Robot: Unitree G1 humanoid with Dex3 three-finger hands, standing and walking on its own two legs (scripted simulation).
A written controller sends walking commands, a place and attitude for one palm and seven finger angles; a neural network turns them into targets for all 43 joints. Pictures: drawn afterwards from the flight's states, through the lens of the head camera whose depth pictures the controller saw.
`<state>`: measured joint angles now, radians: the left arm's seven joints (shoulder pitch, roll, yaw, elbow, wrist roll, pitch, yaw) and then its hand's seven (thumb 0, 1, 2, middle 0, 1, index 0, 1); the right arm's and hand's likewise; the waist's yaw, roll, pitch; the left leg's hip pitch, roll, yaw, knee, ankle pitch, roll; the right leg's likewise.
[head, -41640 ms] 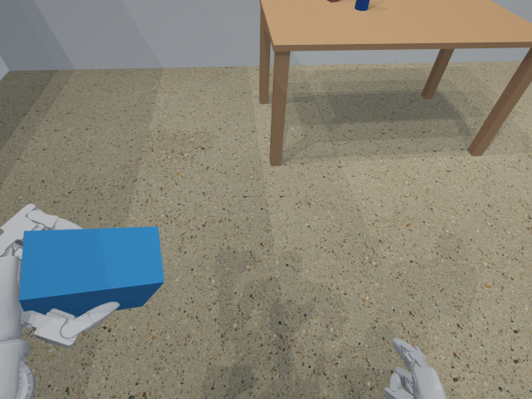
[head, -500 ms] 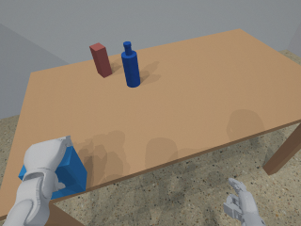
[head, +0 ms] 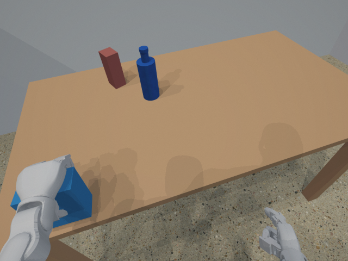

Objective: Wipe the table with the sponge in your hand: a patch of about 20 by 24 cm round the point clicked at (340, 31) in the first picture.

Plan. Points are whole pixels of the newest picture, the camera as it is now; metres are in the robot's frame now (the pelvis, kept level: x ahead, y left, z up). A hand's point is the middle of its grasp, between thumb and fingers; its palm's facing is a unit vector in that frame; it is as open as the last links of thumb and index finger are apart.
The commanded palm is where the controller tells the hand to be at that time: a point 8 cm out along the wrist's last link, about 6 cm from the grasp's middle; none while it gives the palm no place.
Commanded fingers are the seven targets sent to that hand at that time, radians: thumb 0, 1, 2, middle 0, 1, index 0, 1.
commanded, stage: move the sponge above the wiping area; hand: left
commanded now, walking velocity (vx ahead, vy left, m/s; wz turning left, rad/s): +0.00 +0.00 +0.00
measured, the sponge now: (61, 204) +0.21 +0.33 -0.01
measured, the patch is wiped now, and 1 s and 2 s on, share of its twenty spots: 0.00 0.00 0.00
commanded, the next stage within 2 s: none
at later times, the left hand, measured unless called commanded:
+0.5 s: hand (44, 190) +0.21 +0.33 +0.06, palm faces +0.00 -0.06 -1.00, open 10.6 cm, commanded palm +0.19 +0.32 +0.12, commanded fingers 0.00 0.10 1.30 -1.20 -1.60 -1.20 -1.60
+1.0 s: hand (44, 191) +0.21 +0.33 +0.06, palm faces -0.01 -0.07 -1.00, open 10.6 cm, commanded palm +0.18 +0.31 +0.12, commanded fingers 0.00 0.10 1.30 -1.20 -1.60 -1.20 -1.60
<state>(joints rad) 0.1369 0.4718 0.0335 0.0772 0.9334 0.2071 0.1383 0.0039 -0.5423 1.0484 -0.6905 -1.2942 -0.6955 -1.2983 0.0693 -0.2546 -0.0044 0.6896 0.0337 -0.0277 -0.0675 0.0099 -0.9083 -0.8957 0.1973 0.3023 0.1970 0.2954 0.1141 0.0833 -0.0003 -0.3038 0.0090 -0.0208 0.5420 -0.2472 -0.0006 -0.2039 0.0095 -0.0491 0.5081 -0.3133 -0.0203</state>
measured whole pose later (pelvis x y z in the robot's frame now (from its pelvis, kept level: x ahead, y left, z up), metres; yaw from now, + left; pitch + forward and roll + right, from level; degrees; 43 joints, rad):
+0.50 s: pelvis +0.00 +0.01 +0.00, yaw +0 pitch +0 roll -1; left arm 0.15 0.48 0.04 0.04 0.91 0.27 0.13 0.00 -0.54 1.05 -0.69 -1.30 -0.69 -1.30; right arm 0.06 -0.24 0.01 0.68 0.04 -0.01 -0.06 0.01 -0.91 -0.90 0.20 0.30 0.20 0.30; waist 0.11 0.09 -0.01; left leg -0.29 0.00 -0.02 0.53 -0.24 0.01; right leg -0.19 0.00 -0.05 0.49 -0.30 -0.01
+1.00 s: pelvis -0.01 +0.00 +0.00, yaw +0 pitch -1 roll -1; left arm 0.11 0.48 0.02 0.07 0.90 0.33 0.10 0.00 -0.54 1.05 -0.69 -1.30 -0.69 -1.30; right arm 0.05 -0.25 0.02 0.69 0.05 0.00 -0.06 0.01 -0.91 -0.90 0.20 0.30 0.20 0.30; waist 0.10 0.11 -0.01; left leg -0.27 0.00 -0.03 0.51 -0.21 0.00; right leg -0.17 0.01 -0.05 0.48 -0.28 -0.02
